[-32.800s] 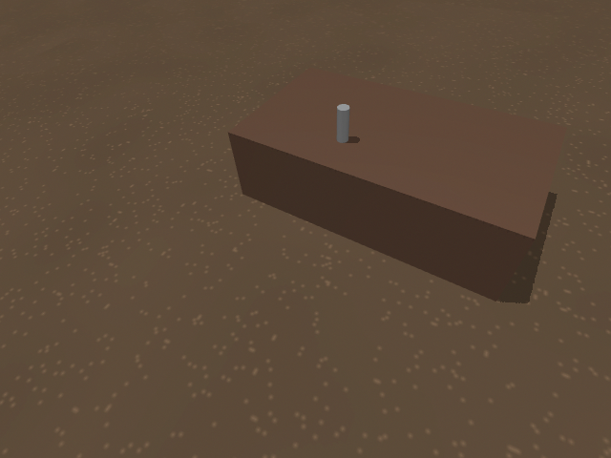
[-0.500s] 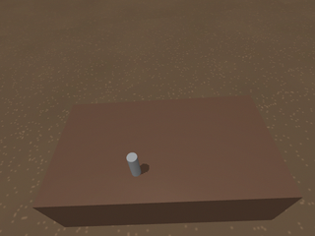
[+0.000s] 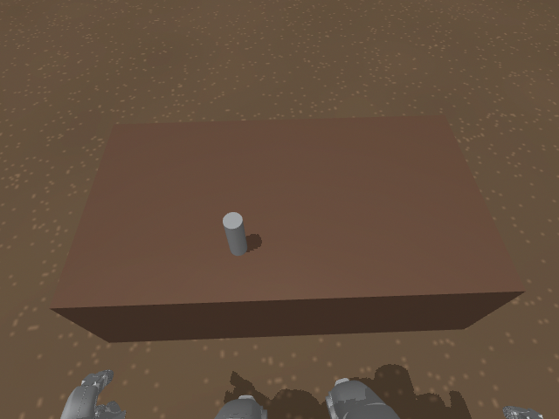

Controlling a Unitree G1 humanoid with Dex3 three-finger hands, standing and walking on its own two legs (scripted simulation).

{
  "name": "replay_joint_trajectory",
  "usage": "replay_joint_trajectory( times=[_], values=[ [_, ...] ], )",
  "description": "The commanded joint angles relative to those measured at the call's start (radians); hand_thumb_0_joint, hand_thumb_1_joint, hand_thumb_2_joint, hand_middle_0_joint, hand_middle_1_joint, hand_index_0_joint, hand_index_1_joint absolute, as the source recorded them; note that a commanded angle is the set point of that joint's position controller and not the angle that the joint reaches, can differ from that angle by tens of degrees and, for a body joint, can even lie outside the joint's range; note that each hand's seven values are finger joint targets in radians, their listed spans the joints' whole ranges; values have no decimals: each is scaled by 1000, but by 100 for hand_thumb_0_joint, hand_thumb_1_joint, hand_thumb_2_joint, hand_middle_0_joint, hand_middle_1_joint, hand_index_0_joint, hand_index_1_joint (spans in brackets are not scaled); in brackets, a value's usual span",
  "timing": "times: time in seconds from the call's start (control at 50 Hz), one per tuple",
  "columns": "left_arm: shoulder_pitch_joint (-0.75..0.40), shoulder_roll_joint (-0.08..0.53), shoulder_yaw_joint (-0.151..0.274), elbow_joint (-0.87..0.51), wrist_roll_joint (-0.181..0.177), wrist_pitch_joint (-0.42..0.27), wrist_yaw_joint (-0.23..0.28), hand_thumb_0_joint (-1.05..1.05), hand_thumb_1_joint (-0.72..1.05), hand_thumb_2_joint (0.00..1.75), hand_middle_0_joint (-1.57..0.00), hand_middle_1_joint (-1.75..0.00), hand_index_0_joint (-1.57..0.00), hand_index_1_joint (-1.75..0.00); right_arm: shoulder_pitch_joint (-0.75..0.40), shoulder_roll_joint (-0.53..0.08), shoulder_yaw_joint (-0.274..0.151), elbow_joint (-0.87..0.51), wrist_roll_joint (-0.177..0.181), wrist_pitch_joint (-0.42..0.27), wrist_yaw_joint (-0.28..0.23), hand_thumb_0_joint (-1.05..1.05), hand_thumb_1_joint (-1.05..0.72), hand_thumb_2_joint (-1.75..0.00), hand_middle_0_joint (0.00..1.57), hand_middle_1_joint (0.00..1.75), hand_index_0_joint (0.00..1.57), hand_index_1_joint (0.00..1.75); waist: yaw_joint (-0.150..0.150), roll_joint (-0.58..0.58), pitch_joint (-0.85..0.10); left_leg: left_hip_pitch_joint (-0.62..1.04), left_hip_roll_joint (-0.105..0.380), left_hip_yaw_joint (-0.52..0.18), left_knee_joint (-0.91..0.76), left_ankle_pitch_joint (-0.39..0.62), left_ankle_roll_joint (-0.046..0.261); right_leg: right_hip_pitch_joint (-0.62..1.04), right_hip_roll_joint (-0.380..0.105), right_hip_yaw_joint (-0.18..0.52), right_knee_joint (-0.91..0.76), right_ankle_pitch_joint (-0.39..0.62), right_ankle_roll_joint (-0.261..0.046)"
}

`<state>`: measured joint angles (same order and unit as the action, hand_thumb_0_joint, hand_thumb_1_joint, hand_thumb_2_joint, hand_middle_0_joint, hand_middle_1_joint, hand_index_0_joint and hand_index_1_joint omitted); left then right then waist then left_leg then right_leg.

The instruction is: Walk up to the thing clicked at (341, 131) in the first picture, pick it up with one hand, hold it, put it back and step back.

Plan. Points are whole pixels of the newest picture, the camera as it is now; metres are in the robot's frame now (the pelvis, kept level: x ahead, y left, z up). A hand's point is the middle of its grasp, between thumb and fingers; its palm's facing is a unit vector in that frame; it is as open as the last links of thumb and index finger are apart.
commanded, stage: step back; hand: left
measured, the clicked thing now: (235, 235) +0.56 +0.12 -0.31
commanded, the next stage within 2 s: none
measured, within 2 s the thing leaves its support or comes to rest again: neither
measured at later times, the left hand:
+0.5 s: hand out of the picture +0.00 +0.24 -0.11, palm faces -0.04 -0.91 -0.42, open 7.4 cm
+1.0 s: hand out of the picture -0.17 +0.25 -0.14, palm faces -0.09 -0.91 -0.40, open 7.4 cm
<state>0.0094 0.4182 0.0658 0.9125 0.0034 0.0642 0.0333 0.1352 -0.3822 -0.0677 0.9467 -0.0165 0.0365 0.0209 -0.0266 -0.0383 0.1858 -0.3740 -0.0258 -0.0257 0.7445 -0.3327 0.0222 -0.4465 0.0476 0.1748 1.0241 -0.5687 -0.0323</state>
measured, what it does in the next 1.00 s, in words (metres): walks backwards: right foot, then left foot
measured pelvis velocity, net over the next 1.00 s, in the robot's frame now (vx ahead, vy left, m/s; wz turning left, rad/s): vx -0.27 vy -0.01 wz -0.10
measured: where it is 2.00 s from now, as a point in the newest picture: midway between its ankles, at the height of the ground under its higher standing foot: outside the picture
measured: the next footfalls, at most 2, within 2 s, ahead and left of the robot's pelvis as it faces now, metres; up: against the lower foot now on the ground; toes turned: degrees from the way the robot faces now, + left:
right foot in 0.24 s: -0.04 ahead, -0.13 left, +0.00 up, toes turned -2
left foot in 0.62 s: -0.12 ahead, +0.11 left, +0.00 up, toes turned -3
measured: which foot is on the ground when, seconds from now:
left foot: down 0.00-0.28, up 0.30-0.60, down 0.62-1.00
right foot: up 0.00-0.22, down 0.24-0.64, up 0.66-0.98, down 1.00-1.00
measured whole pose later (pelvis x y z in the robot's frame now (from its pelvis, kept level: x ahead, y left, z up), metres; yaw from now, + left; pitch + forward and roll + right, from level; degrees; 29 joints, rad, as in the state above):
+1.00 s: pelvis -0.27 -0.01 +0.00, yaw -6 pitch -3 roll +0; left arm 0.21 0.39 0.08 0.86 0.02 0.04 0.00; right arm 0.09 -0.38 -0.04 0.80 -0.02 0.04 0.00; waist 0.02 0.00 0.17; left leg -0.42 0.05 0.03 0.66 -0.20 0.00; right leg -0.23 0.02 0.06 0.70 -0.42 0.01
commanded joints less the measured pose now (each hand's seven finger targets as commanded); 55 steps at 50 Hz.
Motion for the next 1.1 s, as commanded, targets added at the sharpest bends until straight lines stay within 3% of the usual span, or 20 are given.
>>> replay_joint_trajectory(
  times=[0.0,0.12,0.2,0.22,0.24,0.26,0.28,0.34,0.46,0.54,0.58,0.6,0.64,0.72,0.84,0.9,0.96,0.98,1.02,1.08],
  values=[
    [144,174,44,-28,-4,-13,12,0,90,90,-20,-30,-20,-30,-72,-263,-62,-124,-16,-32,-41,0,-90,-90,20,30,20,30,61,192,-217,125,293,-289,-307,455,208,-50,34,23,263,41,1],
    [122,150,56,-85,12,-32,-13,0,90,90,-20,-30,-20,-30,46,-246,-60,-141,-18,-34,-48,0,-90,-90,20,30,20,30,-2,171,-248,267,293,-234,-252,494,242,-2,-7,-82,-66,20,50],
    [264,122,64,-33,27,-46,-21,0,90,90,-20,-30,-20,-30,-18,-261,-50,-160,-2,-11,-46,0,-90,-90,20,30,20,30,50,180,-278,131,238,-167,-155,363,156,268,-8,-174,-562,291,13],
    [268,154,73,-41,39,-55,-19,0,90,90,-20,-30,-20,-30,5,-232,-37,-154,7,-7,-43,0,-90,-90,20,30,20,30,48,140,-264,2,197,-142,-117,246,94,352,-56,-89,-605,346,-11],
    [249,238,93,-65,49,-61,-18,0,90,90,-20,-30,-20,-30,26,-177,-21,-163,13,-5,-39,0,-90,-90,20,30,20,30,30,-118,-232,-194,50,-66,60,-41,20,385,-269,246,-663,352,-83],
    [190,344,110,-104,41,-57,-19,0,90,90,-20,-30,-20,-30,-55,-192,-36,-172,13,-3,-58,0,-90,-90,20,30,20,30,93,-253,-176,-144,-76,-72,307,-307,-12,124,-463,447,-728,440,-280],
    [144,307,104,-131,38,-65,-16,0,90,90,-20,-30,-20,-30,-49,-222,-47,-154,6,1,-63,0,-90,-90,20,30,20,30,68,-172,-122,-104,-58,-171,449,-291,-20,48,-466,434,-719,520,-294],
    [45,199,85,-157,27,-62,-8,0,90,90,-20,-30,-20,-30,63,-191,-26,-108,30,-8,-61,0,-90,-90,20,30,20,30,-10,-102,-143,-121,-108,-148,475,-144,-19,164,-254,68,-598,735,-160],
    [190,163,77,-173,30,-53,7,0,90,90,-20,-30,-20,-30,24,-184,-18,-146,13,-12,-63,0,-90,-90,20,30,20,30,87,-113,-199,-152,-50,-89,234,-202,-41,413,-302,80,-533,851,-205],
    [164,190,71,-199,20,-40,1,0,90,90,-20,-30,-20,-30,91,-175,-25,-126,5,-20,-51,0,-90,-90,20,30,20,30,55,-154,-248,19,-15,-2,-87,-120,-15,372,-280,62,-470,825,-169],
    [119,188,61,-213,9,-30,-7,0,90,90,-20,-30,-20,-30,152,-180,-36,-97,-3,-27,-45,0,-90,-90,20,30,20,30,5,-104,-257,162,1,14,-305,120,5,262,-253,34,-431,671,-112],
    [144,158,52,-221,9,-27,-10,0,90,90,-20,-30,-20,-30,126,-226,-49,-112,-16,-31,-42,0,-90,-90,20,30,20,30,21,15,-250,216,113,-156,-333,190,46,145,-177,0,-363,495,-56],
    [77,158,70,-221,12,-28,5,0,90,90,-20,-30,-20,-30,65,-372,-79,-148,-20,-30,-31,0,-90,-90,20,30,20,30,-35,271,-214,98,436,-515,-421,409,286,12,52,-48,34,-101,20],
    [185,152,74,-157,-1,-26,2,0,90,90,-20,-30,-20,-30,-55,-244,-42,-165,-17,-37,-48,0,-90,-90,20,30,20,30,65,145,-161,131,286,-228,-335,498,202,-54,61,22,259,54,14],
    [180,133,68,-162,13,-34,-13,0,90,90,-20,-30,-20,-30,24,-237,-50,-177,-12,-33,-51,0,-90,-90,20,30,20,30,-1,190,-201,293,295,-206,-285,513,249,-28,13,-58,-7,38,70],
    [215,129,66,-145,14,-42,-19,0,90,90,-20,-30,-20,-30,5,-253,-54,-193,-15,-22,-45,0,-90,-90,20,30,20,30,4,230,-254,272,273,-184,-256,440,211,83,-21,-128,-255,80,54],
    [348,128,72,-76,20,-46,-26,0,90,90,-20,-30,-20,-30,-47,-278,-57,-208,-4,-2,-41,0,-90,-90,20,30,20,30,66,237,-279,115,248,-162,-233,280,143,296,-18,-191,-546,278,10],
    [359,160,78,-72,34,-51,-24,0,90,90,-20,-30,-20,-30,-47,-244,-48,-209,3,2,-38,0,-90,-90,20,30,20,30,70,164,-260,-1,205,-147,-174,147,85,334,-69,-87,-591,276,-17],
    [233,358,124,-135,43,-49,-26,0,90,90,-20,-30,-20,-30,-89,-190,-44,-227,11,3,-55,0,-90,-90,20,30,20,30,110,-271,-151,-144,-70,-81,287,-279,-28,50,-469,419,-762,211,-267],
    [41,230,86,-188,37,-61,-7,0,90,90,-20,-30,-20,-30,31,-209,-47,-166,21,1,-52,0,-90,-90,20,30,20,30,-6,-69,-99,-89,-92,-171,498,-132,-19,4,-310,111,-647,483,-186]
  ],
)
